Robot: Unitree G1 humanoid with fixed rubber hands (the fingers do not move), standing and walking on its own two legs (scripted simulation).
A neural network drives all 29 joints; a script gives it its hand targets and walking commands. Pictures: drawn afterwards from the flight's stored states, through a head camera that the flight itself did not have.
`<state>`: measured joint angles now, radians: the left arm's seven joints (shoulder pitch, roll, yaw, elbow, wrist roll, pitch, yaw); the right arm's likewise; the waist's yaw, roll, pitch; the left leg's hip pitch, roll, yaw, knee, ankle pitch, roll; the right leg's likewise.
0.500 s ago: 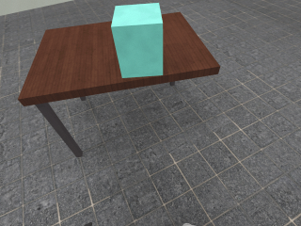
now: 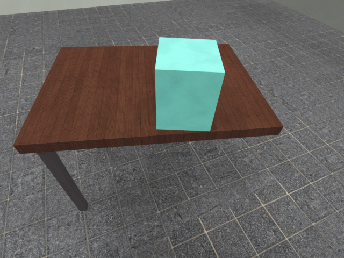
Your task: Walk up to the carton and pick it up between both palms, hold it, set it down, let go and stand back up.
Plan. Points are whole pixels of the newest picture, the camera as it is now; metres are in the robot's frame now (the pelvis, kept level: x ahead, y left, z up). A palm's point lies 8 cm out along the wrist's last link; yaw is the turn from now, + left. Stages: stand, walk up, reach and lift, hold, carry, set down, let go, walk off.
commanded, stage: walk up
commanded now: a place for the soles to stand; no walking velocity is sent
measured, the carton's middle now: (185, 85) +0.69 +0.00 +0.03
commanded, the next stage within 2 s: none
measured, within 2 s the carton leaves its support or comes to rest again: neither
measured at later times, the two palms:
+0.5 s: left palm (122, 226) +0.24 +0.16 -0.12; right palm out of the picture +0.13 -0.30 -0.14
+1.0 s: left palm (108, 230) +0.23 +0.19 -0.12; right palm (290, 223) +0.26 -0.30 -0.11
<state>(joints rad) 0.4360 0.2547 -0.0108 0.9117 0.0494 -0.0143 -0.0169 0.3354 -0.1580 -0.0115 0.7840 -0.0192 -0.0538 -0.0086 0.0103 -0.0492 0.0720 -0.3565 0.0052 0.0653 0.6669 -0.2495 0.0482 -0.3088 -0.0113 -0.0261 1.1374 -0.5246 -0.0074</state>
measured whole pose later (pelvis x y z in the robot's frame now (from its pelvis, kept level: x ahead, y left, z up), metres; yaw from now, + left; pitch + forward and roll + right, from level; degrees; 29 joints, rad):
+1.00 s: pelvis +0.18 -0.06 +0.01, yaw +3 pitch -2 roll +0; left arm 0.20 0.25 -0.04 1.00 0.00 0.01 0.01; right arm 0.24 -0.23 0.02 0.92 0.01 -0.01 -0.01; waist 0.01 0.00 0.05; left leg -0.25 0.01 -0.01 0.56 -0.28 -0.01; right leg -0.30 -0.05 -0.13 0.53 -0.20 -0.02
